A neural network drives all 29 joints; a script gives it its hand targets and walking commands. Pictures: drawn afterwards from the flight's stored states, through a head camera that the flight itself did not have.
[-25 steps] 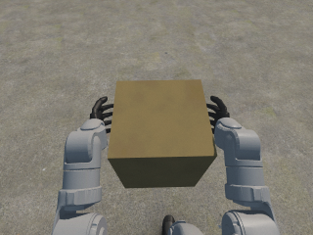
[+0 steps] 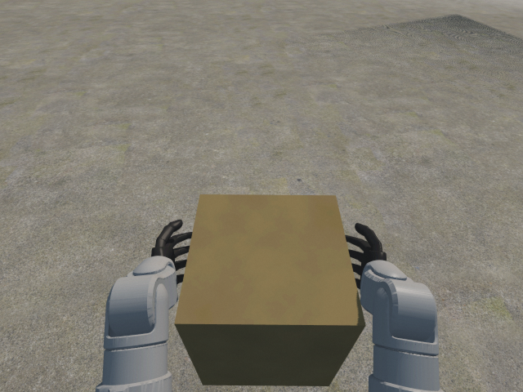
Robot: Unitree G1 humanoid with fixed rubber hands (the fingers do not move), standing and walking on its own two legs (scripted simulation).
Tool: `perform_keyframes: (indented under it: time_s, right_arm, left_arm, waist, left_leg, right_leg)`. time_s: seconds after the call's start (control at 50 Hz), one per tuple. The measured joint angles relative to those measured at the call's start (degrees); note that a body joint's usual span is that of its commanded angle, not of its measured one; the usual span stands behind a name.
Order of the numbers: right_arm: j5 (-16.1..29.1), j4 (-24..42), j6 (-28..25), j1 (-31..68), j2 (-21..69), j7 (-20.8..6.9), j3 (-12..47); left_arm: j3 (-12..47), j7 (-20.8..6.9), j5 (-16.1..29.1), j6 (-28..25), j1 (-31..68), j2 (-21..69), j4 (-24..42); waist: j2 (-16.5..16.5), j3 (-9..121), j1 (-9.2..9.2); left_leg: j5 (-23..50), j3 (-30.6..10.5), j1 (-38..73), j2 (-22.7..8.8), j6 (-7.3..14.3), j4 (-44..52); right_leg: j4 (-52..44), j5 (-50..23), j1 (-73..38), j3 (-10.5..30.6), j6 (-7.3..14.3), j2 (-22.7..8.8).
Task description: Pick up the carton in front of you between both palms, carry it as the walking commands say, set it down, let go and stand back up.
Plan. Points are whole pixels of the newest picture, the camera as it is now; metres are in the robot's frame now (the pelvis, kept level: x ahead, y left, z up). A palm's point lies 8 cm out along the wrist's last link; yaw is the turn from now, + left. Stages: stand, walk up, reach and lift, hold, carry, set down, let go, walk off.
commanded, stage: carry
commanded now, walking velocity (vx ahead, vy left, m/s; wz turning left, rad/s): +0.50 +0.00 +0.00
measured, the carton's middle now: (266, 293) +0.28 +0.00 +0.03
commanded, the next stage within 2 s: none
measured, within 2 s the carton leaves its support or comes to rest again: neither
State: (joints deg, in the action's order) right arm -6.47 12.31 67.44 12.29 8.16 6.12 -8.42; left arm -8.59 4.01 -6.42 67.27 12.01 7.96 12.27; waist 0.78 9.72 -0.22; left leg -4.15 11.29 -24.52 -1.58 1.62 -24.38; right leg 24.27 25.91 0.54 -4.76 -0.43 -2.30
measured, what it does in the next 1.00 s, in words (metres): walks ahead: right foot, then left foot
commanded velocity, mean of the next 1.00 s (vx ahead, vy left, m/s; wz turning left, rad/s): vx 0.50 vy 0.00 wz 0.00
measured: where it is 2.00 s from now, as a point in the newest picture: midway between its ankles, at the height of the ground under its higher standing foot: (260, 260)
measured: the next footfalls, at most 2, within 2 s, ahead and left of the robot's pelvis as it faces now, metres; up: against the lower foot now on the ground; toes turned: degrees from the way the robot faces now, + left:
right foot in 0.50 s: +0.46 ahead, -0.12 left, +0.00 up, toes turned -12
left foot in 0.98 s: +0.75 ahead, +0.10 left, +0.00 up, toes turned +12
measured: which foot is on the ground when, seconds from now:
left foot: down 0.00-0.50, up 0.52-0.96, down 0.98-1.00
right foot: down 0.00-0.02, up 0.04-0.48, down 0.50-1.00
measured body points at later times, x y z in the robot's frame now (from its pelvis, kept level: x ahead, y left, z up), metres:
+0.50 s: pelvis +0.29 -0.02 +0.00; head +0.24 -0.02 +0.44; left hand +0.56 +0.13 +0.10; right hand +0.55 -0.17 +0.09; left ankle +0.11 +0.09 -0.73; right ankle +0.42 -0.12 -0.73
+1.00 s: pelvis +0.60 +0.00 +0.00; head +0.57 +0.01 +0.44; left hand +0.87 +0.15 +0.08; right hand +0.87 -0.15 +0.09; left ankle +0.71 +0.09 -0.73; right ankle +0.42 -0.12 -0.72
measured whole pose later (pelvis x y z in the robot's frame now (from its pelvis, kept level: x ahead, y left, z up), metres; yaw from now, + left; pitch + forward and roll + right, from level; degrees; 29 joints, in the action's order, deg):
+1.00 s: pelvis +0.60 +0.00 +0.00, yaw +0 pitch +3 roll +1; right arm -6.4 17.9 69.8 9.3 7.7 5.3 -6.5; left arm -6.2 4.4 -6.2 70.1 9.2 7.5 18.2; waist 1.5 8.1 -0.3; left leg -4.1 13.4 -26.3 -3.0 2.5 -26.5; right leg 25.0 27.2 -1.2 -10.9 -2.5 -5.3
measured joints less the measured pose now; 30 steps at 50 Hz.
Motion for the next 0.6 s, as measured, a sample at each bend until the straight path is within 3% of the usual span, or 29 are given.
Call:
perform_keyframes:
  time_s: [0.02, 0.06, 0.12, 0.18, 0.3, 0.46, 0.5, 0.54, 0.6]
  right_arm:
    - [-0.2, -1.3, -0.5, -0.4, -0.1, -0.2, 0.8]
    - [-0.3, -3.4, -0.6, -1.4, -0.3, -0.3, 1.9]
    - [0.0, -3.1, -0.2, -4.1, -0.6, -0.4, 2.6]
    - [0.4, -1.3, -0.6, -6.3, -0.8, -0.4, 3.0]
    - [0.8, 2.1, -1.5, -7.7, -0.9, -0.6, 3.5]
    - [0.7, 6.6, 1.1, -5.5, -0.8, -0.6, 3.9]
    - [0.4, 7.0, 2.0, -4.2, -0.7, -0.6, 3.3]
    - [0.6, 5.9, 2.6, -2.9, -1.7, -0.6, 2.3]
    - [0.8, 4.0, 3.5, -1.9, -2.3, -0.6, 1.2]
  left_arm:
    - [0.0, 0.0, 0.0, 0.0, -0.8, -0.4, -0.2]
    - [0.1, -0.1, -0.1, 0.5, -2.8, -0.7, -0.7]
    - [1.3, 0.0, -0.6, 1.0, -5.0, -0.5, -0.8]
    - [2.7, 0.0, -0.6, 0.7, -6.1, -0.7, 0.1]
    - [3.9, 0.0, -0.6, -0.1, -7.4, -0.7, 3.3]
    - [3.2, 0.2, 0.1, 2.2, -6.2, -0.7, 8.8]
    - [2.7, 0.2, 0.2, 2.9, -4.6, -0.5, 8.4]
    - [3.0, 0.3, -0.1, 2.4, -2.5, -0.3, 5.4]
    - [3.0, 0.5, -0.3, 2.6, -1.1, -0.1, 2.6]
  waist:
    - [1.1, 0.4, 0.35]
    - [1.3, 0.4, 0.89]
    - [0.5, -0.7, 1.23]
    - [0.1, -1.4, 1.48]
    - [-0.4, -0.6, 1.34]
    - [-0.7, 0.4, 1.31]
    - [-1.5, 0.3, 1.29]
    - [-3.6, -0.3, 0.34]
    - [-2.9, -2.2, -0.25]
  left_leg:
    - [-1.2, 0.9, -0.4, 0.5, 1.7, -2.6]
    - [-4.6, 1.6, 0.2, 0.3, 3.1, -5.1]
    - [-5.8, 1.6, 4.2, 0.1, 2.6, -2.0]
    - [-5.8, 1.2, 8.8, 0.5, 2.6, 2.9]
    - [-7.3, 0.3, 17.6, 0.6, 1.5, 10.2]
    - [-16.4, -0.6, 28.0, 0.1, -2.1, 10.3]
    - [-21.5, -1.4, 28.5, -1.3, -3.4, 4.5]
    - [-23.4, -3.6, 22.5, -3.8, -3.5, -11.7]
    - [-21.0, -7.5, 8.7, -2.0, -1.7, -36.2]
  right_leg:
    - [7.9, 1.1, 3.0, 0.2, -0.1, -1.3]
    - [25.5, 1.1, 11.4, 1.9, 0.4, -1.1]
    - [37.9, -2.7, 22.3, 1.4, 1.2, -1.4]
    - [34.6, -8.4, 29.2, 0.5, 0.7, -3.0]
    - [18.0, -18.2, 34.6, -1.0, -1.0, -4.7]
    - [5.0, -22.4, 30.4, -5.1, 0.8, -3.0]
    - [1.9, -21.9, 26.7, -7.2, 1.9, -1.7]
    - [6.0, -20.7, 26.8, -8.7, 4.4, -0.6]
    - [5.4, -17.0, 24.0, -9.4, 5.0, -0.9]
